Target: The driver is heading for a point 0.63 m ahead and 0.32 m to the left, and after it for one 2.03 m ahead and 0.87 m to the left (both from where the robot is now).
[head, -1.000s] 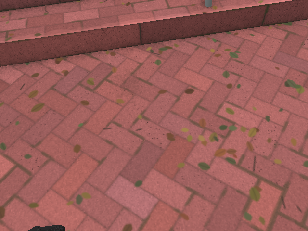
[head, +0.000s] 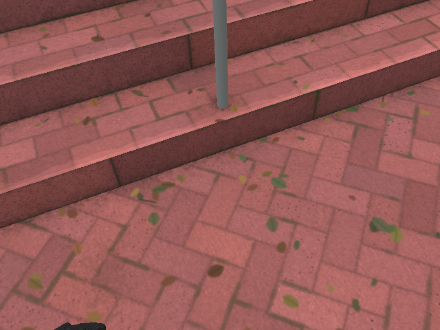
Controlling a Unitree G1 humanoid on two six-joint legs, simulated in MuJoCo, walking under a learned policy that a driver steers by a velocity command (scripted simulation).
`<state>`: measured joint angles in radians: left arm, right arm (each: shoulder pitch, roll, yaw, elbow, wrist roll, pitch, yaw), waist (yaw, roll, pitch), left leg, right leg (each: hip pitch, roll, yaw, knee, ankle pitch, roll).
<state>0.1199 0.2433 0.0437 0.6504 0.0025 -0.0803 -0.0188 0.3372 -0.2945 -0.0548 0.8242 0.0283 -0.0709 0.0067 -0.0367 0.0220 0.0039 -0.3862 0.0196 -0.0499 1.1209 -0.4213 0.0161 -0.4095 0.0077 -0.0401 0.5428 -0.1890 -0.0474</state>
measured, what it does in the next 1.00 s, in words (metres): walks ahead, turning left: left foot, then right foot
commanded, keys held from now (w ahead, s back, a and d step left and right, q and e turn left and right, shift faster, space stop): w+q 1.00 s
